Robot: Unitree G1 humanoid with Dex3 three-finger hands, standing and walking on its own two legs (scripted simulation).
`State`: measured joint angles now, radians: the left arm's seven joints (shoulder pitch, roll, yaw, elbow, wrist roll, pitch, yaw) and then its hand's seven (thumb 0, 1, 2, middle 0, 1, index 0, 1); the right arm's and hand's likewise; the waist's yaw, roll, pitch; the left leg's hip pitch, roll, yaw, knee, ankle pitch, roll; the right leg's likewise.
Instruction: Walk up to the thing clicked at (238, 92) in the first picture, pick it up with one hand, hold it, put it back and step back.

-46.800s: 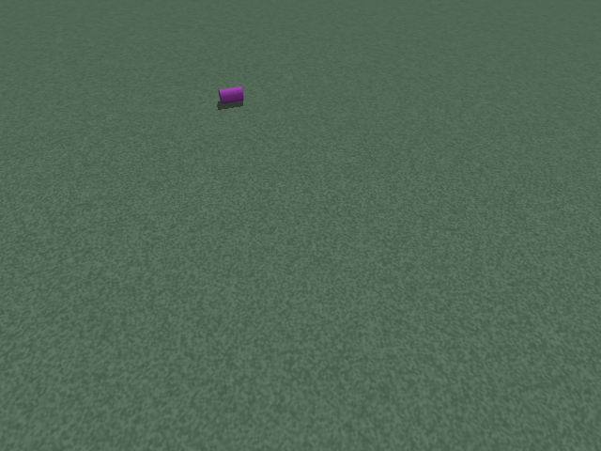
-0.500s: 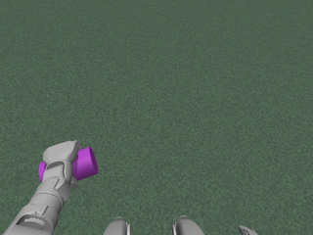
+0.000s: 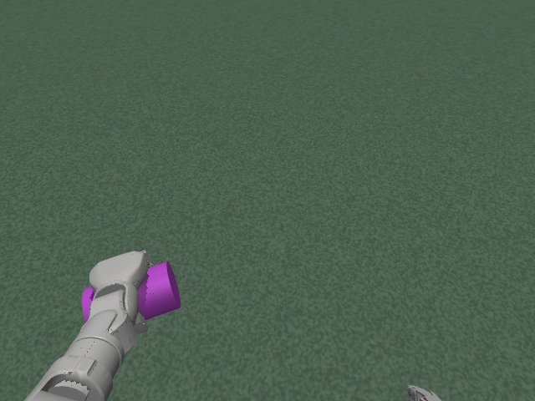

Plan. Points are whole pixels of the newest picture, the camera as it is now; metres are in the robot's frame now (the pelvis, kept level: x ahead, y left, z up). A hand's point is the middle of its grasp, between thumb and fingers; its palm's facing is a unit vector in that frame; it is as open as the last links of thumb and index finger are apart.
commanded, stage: hold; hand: left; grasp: from above
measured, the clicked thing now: (134, 297) +0.32 +0.23 -0.10
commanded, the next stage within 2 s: crouch in 1.70 s
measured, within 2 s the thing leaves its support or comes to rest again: neither
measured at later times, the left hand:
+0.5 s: hand (129, 299) +0.30 +0.22 -0.04, palm faces -0.43 -0.17 -0.89, open 11.3 cm
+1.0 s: hand (121, 308) +0.28 +0.22 -0.02, palm faces -0.43 -0.16 -0.89, open 11.3 cm
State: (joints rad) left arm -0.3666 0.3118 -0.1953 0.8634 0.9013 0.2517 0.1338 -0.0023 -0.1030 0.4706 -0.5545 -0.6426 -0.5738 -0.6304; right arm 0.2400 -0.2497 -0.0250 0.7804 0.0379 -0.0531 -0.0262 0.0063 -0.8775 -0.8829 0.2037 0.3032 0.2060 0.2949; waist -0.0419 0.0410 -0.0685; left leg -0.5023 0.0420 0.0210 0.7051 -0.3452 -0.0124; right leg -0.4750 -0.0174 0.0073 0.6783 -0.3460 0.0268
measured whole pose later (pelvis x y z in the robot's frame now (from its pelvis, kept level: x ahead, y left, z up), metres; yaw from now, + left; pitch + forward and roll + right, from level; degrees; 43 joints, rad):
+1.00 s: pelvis -0.02 +0.00 +0.02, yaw +0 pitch +1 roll +0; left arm -0.29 0.32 -0.24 0.67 0.92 0.29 -0.02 0.00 -0.13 0.50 -0.54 -0.70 -0.56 -0.68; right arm 0.19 -0.26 -0.01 0.72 0.05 -0.02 -0.02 0.01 -0.88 -0.89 0.20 0.30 0.20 0.29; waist 0.00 0.05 -0.02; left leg -0.30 0.04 0.03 0.52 -0.23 -0.01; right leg -0.29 -0.02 0.01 0.52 -0.25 0.02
